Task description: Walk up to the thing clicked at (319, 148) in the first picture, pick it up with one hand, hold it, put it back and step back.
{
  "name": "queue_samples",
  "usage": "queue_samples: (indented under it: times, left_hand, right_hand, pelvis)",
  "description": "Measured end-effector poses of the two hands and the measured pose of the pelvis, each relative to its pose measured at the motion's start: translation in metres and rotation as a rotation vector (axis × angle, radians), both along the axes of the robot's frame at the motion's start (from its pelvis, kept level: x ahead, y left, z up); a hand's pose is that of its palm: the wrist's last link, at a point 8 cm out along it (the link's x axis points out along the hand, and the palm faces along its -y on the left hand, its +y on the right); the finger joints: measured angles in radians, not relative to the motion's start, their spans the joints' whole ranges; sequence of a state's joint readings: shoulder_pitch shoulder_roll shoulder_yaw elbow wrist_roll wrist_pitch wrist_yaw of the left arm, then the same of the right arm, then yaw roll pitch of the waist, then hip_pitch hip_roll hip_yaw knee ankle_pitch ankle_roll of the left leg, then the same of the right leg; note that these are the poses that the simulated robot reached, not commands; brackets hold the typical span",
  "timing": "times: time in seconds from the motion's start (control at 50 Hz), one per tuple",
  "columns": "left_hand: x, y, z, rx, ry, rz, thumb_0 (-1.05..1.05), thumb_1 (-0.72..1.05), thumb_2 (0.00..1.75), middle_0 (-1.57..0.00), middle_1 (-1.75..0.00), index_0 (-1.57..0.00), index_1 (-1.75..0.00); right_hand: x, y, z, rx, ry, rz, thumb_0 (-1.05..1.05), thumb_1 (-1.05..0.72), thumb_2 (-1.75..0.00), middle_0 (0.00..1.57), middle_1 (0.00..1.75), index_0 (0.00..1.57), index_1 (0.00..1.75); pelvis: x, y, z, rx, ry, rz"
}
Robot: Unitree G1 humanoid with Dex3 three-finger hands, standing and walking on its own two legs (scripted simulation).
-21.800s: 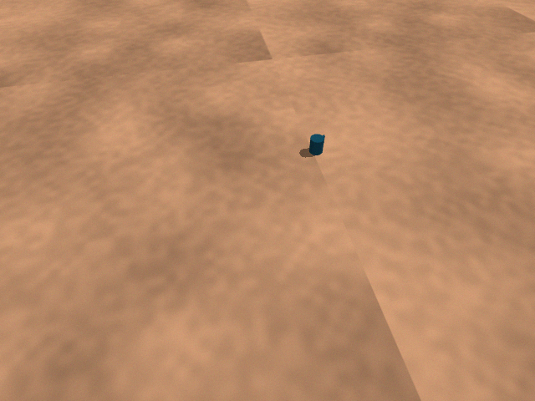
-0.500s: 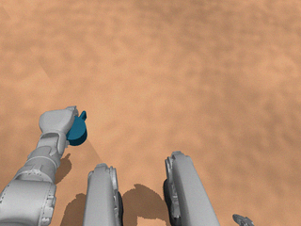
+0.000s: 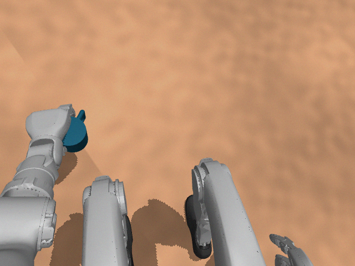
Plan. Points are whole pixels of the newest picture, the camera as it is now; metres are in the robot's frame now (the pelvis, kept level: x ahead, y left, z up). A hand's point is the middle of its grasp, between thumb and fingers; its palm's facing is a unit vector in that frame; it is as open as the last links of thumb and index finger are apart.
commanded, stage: crouch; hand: left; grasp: from above
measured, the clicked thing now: (74, 130) +0.46 +0.22 -0.25
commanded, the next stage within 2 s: lower in 0.36 s
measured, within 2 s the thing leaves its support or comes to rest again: rests again in 1.02 s
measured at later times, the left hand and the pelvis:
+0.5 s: hand (65, 140) +0.43 +0.24 -0.23, palm faces -0.46 -0.02 -0.89, open 10.3 cm; pelvis -0.01 +0.00 -0.05, yaw -1 degrees
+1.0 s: hand (75, 142) +0.44 +0.23 -0.30, palm faces -0.47 -0.03 -0.88, open 10.2 cm; pelvis -0.01 +0.00 -0.09, yaw -2 degrees
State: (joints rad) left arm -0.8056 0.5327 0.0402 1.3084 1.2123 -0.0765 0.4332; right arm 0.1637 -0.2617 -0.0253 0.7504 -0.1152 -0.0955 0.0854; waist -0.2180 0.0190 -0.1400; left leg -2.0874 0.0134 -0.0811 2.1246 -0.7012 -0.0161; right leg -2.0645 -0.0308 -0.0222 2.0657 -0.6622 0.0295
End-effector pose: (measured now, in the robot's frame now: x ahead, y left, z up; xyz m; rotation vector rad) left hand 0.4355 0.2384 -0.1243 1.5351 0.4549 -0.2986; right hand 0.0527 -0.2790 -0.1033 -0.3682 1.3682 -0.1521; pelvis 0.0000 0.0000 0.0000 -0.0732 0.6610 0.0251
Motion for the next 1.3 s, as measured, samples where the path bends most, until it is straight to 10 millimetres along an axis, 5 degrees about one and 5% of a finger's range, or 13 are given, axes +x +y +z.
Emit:
queue_samples:
  times: [0.3, 0.62, 0.98, 1.3]
  left_hand:
    - [-0.001, -0.001, -0.036, -0.018, 0.016, -0.035, 0.10, 0.05, 0.68, -0.95, -0.77, -0.53, -0.60]
    - [0.007, -0.001, -0.060, -0.007, 0.025, -0.021, 0.09, 0.05, 0.68, -0.99, -0.73, -0.54, -0.57]
    - [0.009, -0.006, -0.115, -0.034, 0.011, -0.041, 0.10, 0.09, 0.63, -1.02, -0.72, -0.55, -0.53]
    - [0.022, 0.008, -0.120, -0.025, 0.024, -0.015, 0.07, 0.04, 0.58, -0.96, -0.73, -0.61, -0.58]
  right_hand:
    - [-0.030, 0.002, -0.028, 0.017, 0.064, -0.019, 0.00, -0.91, -0.90, 0.20, 0.30, 0.21, 0.30]
    - [-0.034, 0.001, -0.053, 0.022, 0.070, 0.009, 0.00, -0.91, -0.90, 0.20, 0.30, 0.21, 0.30]
    - [-0.040, 0.001, -0.080, 0.031, 0.118, 0.047, 0.00, -0.91, -0.90, 0.20, 0.30, 0.21, 0.30]
    - [-0.045, 0.013, -0.090, 0.092, 0.121, 0.111, 0.00, -0.90, -0.89, 0.20, 0.30, 0.21, 0.30]
  pelvis:
    - [-0.007, 0.000, -0.032, -0.004, -0.019, -0.006]
    - [-0.010, 0.000, -0.059, -0.008, -0.036, -0.009]
    - [-0.007, 0.000, -0.094, -0.024, -0.061, -0.021]
    - [-0.005, 0.003, -0.108, -0.050, -0.094, -0.032]
